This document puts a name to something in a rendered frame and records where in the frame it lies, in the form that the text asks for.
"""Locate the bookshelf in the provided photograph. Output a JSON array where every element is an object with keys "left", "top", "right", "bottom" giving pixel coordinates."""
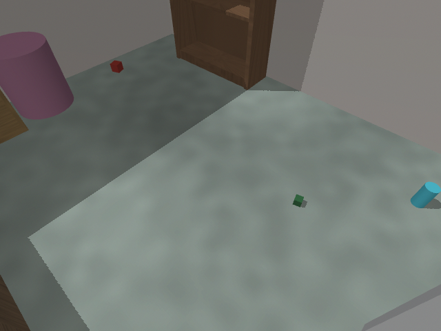
[{"left": 170, "top": 0, "right": 276, "bottom": 90}]

